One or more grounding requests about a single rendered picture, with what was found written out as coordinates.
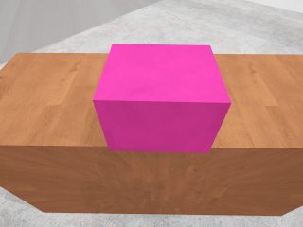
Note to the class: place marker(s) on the pedestal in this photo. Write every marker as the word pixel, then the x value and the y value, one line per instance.
pixel 54 155

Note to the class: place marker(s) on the carton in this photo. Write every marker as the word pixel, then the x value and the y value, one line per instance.
pixel 161 98

